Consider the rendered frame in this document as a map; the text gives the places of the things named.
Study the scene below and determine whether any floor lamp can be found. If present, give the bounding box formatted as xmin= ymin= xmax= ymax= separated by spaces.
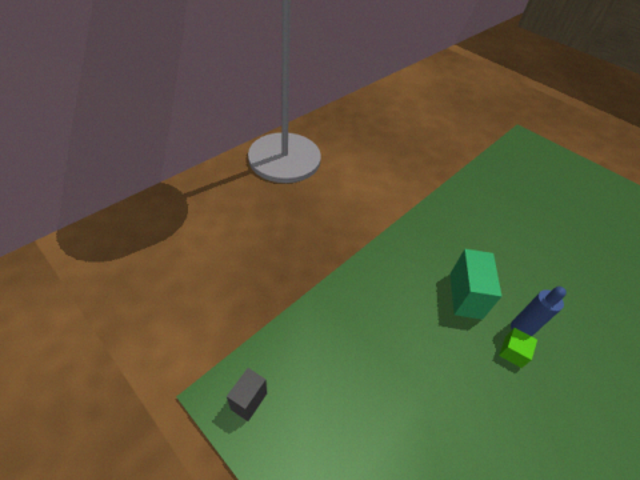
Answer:
xmin=248 ymin=0 xmax=321 ymax=183

